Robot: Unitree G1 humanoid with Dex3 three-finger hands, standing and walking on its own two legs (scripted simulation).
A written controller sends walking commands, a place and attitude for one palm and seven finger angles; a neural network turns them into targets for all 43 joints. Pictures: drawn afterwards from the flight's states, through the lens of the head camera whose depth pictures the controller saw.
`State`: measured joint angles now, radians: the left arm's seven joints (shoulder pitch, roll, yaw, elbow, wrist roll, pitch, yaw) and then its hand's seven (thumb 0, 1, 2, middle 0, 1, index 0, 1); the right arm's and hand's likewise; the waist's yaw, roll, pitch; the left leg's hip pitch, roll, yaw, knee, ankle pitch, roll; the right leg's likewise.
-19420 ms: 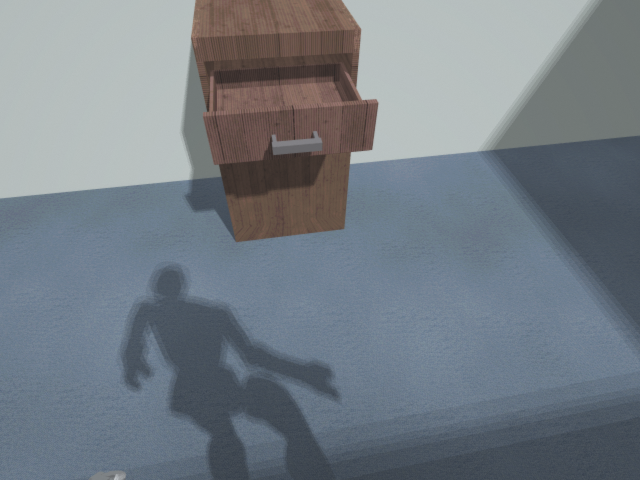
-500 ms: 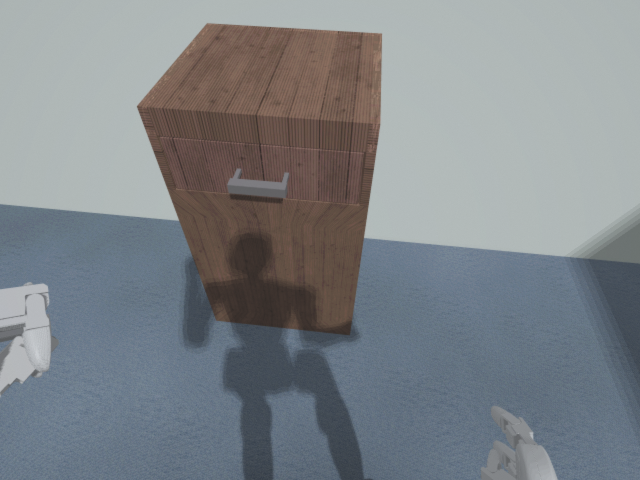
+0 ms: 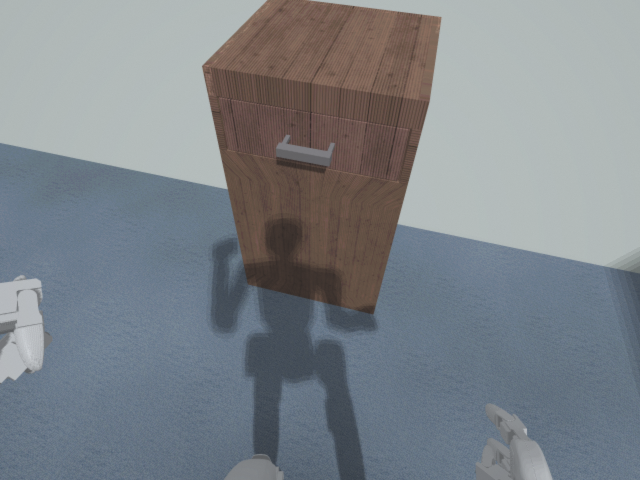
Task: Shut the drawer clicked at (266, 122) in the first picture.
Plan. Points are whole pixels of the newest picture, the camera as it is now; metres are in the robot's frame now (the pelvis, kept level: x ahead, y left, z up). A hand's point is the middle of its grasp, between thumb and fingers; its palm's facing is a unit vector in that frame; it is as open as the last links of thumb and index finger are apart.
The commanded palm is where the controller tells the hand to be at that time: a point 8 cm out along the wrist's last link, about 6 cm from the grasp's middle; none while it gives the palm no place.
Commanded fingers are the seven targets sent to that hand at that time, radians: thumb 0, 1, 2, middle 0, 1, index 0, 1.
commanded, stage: step back with the hand held close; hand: left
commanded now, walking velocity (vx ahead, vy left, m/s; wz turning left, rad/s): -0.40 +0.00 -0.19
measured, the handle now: (306, 148) +0.79 +0.07 -0.06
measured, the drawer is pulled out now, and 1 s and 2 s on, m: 0.00 0.00 0.00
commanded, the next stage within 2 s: stop stepping back and stand still in 0.06 s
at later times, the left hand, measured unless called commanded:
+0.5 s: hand (18, 441) +0.12 +0.22 +0.18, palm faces +0.22 -0.89 -0.40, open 3.2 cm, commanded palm +0.07 +0.27 +0.19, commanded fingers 0.00 0.90 0.90 -1.40 -1.60 -1.40 -1.60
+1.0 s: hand (49, 445) +0.13 +0.22 +0.15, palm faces +0.15 -0.86 -0.50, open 3.2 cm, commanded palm none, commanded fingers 0.00 0.90 0.90 -1.28 -1.47 -1.28 -1.47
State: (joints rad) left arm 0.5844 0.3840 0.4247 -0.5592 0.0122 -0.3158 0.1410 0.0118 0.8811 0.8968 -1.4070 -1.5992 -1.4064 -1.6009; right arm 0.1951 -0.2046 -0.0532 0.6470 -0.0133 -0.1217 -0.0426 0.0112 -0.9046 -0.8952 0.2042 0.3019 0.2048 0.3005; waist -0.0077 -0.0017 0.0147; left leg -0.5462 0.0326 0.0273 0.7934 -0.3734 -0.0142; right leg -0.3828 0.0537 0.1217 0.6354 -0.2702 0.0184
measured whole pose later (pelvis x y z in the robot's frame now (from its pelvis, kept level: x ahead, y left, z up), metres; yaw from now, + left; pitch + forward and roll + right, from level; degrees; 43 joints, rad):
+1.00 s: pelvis -0.12 +0.02 +0.01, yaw -14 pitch -1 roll +0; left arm 0.52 0.39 0.32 -0.35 0.02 -0.22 0.10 0.01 0.88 0.90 -1.41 -1.60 -1.41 -1.60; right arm 0.24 -0.20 0.01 0.69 0.00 -0.16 -0.04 0.01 -0.90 -0.90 0.20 0.30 0.20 0.30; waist 0.00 0.03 -0.03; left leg -0.31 0.02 0.02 0.57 -0.24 0.00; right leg -0.27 0.02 -0.04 0.55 -0.26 -0.03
